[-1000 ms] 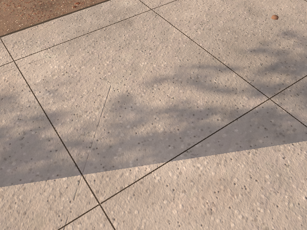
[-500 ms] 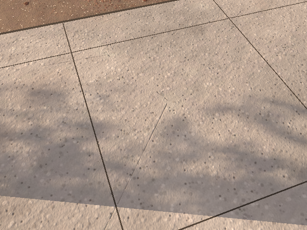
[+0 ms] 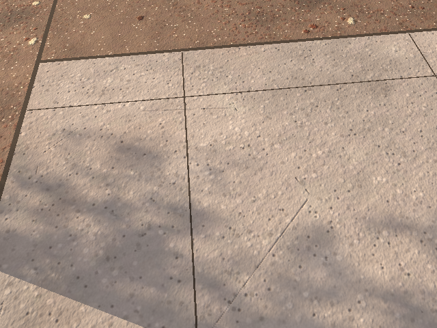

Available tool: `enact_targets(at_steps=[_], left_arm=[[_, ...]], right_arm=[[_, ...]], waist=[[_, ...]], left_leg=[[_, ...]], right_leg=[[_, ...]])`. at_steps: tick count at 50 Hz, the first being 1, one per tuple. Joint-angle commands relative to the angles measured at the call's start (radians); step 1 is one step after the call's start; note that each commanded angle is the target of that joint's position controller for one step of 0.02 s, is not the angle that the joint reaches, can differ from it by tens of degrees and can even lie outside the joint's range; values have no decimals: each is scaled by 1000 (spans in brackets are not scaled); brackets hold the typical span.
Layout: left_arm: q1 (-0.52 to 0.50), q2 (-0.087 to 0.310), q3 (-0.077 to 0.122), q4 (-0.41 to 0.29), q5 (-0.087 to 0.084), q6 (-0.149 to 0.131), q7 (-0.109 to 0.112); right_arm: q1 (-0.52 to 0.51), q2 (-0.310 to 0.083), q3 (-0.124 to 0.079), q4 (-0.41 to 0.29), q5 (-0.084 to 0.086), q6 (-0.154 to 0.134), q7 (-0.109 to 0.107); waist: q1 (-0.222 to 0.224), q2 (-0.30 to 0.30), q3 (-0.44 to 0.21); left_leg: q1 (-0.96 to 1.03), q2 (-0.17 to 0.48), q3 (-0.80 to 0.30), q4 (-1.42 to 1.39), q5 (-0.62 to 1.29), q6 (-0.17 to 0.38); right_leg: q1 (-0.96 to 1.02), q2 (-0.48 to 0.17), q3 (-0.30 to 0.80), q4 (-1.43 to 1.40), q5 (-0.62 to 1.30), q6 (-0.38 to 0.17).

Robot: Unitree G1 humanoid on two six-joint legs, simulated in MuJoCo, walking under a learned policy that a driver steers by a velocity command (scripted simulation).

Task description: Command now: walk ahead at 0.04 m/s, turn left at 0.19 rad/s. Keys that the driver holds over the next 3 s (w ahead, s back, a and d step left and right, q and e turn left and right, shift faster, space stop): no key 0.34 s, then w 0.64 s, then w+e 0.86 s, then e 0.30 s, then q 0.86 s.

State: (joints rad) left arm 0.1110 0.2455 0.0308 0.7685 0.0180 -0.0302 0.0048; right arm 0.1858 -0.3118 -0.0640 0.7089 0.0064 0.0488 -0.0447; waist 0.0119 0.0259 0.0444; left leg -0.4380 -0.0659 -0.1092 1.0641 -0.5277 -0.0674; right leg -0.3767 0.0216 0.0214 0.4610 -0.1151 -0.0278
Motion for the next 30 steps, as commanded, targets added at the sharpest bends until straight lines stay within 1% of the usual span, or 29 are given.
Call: enact_targets(at_steps=[1,2,3,4,6,7,8,9,10,11,12,13,15,17,18,19,20,21,22,23,24,25,26,27,28,29,30], left_arm=[[-44,133,30,-48,-2,9,6],[-25,141,33,-40,-4,11,7],[-8,152,36,-32,-7,13,8],[0,159,37,-27,-10,15,9],[-9,156,33,-22,-20,20,8],[20,143,28,-9,-23,18,7],[40,127,20,-2,-17,10,3],[67,103,15,-8,0,-1,-6],[31,79,10,-5,6,-5,-7],[3,89,13,-1,8,-4,-6],[4,90,15,10,4,-1,-2],[18,100,18,23,1,4,3],[37,109,21,40,-3,6,7],[41,104,21,59,-6,4,7],[52,97,20,73,-7,5,7],[47,93,20,81,-12,6,8],[37,96,23,83,-19,4,8],[13,99,25,73,-26,-3,7],[-14,99,26,59,-35,-16,2],[-32,99,27,48,-41,-32,-4],[-35,100,28,45,-45,-48,-11],[-25,99,29,48,-48,-62,-20],[-1,96,28,59,-50,-73,-29],[61,97,31,90,-51,-79,-35],[143,112,42,134,-43,-78,-37],[239,146,57,165,-39,-75,-34],[338,249,83,185,-39,-74,-30]], right_arm=[[93,-28,-6,-28,-3,-5,0],[74,-22,-1,-29,-5,-10,2],[65,-31,-2,-28,-3,-13,4],[67,-41,-5,-22,-1,-14,5],[98,-41,-8,2,-4,-17,11],[90,-50,-10,2,-12,-17,13],[79,-85,-13,-12,-27,-18,11],[56,-151,-27,-16,-31,-16,8],[44,-81,-11,-2,-33,-24,18],[18,-32,4,-8,-40,-35,25],[18,-30,6,0,-43,-45,27],[22,-39,5,3,-38,-56,28],[51,-46,5,18,-28,-71,25],[74,-44,6,29,-22,-74,21],[100,-43,5,40,-20,-73,19],[115,-53,2,46,-16,-68,17],[126,-81,-8,45,-11,-64,15],[142,-103,-14,43,-6,-64,14],[154,-123,-20,44,-1,-67,13],[162,-130,-23,49,5,-76,11],[164,-122,-23,54,6,-86,10],[156,-111,-21,55,8,-94,11],[135,-105,-21,52,14,-96,15],[93,-104,-20,44,20,-94,19],[70,-96,-19,37,19,-92,23],[43,-67,-11,25,11,-95,24],[27,0,6,-15,6,-107,22]], waist=[[-31,-187,-137],[-14,-198,-150],[-2,-203,-162],[0,-201,-167],[-28,-184,-152],[-28,-168,-135],[-19,-116,-131],[33,39,-110],[23,108,-102],[17,92,-59],[17,92,-40],[17,89,-22],[15,60,-16],[8,32,-23],[0,31,-45],[-9,42,-30],[-22,74,-4],[-39,110,33],[-52,137,75],[-56,145,107],[-53,149,119],[-43,145,110],[-23,130,92],[17,111,58],[50,97,14],[90,49,-24],[105,-211,-53]], left_leg=[[79,50,60,-188,42,-16],[106,58,65,-261,64,-11],[128,62,68,-322,99,-6],[154,62,71,-386,144,2],[253,51,97,-579,293,35],[301,55,87,-646,336,61],[355,129,6,-658,387,97],[310,209,-80,-652,373,151],[164,210,-91,-704,176,174],[102,185,-81,-731,83,155],[79,164,-62,-734,72,130],[73,151,-49,-728,105,114],[95,139,-32,-699,187,101],[124,132,-22,-677,249,102],[142,126,-19,-686,174,110],[140,128,-36,-707,54,128],[143,155,-87,-742,-76,161],[161,216,-178,-798,-185,203],[182,283,-274,-844,-235,248],[197,332,-340,-865,-215,282],[234,356,-361,-863,-138,299],[276,359,-345,-846,-48,299],[283,340,-298,-823,27,282],[231,297,-224,-796,101,251],[159,247,-157,-747,179,222],[82,188,-77,-620,263,181],[-103,39,93,-298,230,98]], right_leg=[[119,-186,178,-156,161,-176],[139,-195,183,-152,158,-183],[160,-208,197,-147,142,-191],[170,-217,208,-140,108,-193],[124,-205,200,-125,-5,-164],[82,-186,192,-124,-81,-124],[20,-163,169,-99,-158,-66],[-8,-73,70,-46,-232,-9],[108,-36,5,-15,-175,36],[152,-38,11,-5,-118,50],[171,-42,14,1,-91,46],[174,-47,22,4,-72,39],[171,-56,35,-2,-38,26],[169,-58,36,0,-9,25],[169,-41,17,12,-73,27],[141,-16,-10,44,-164,28],[82,15,-49,107,-263,28],[-5,27,-73,173,-304,24],[-80,16,-71,223,-304,10],[-130,-15,-43,261,-297,-10],[-173,-40,-23,277,-312,-30],[-183,-55,-16,254,-330,-47],[-126,-56,-25,175,-313,-60],[28,-35,-55,63,-209,-64],[204,-6,-68,33,-104,-52],[340,-45,7,9,-98,-62],[487,-226,335,-128,-212,-157]])
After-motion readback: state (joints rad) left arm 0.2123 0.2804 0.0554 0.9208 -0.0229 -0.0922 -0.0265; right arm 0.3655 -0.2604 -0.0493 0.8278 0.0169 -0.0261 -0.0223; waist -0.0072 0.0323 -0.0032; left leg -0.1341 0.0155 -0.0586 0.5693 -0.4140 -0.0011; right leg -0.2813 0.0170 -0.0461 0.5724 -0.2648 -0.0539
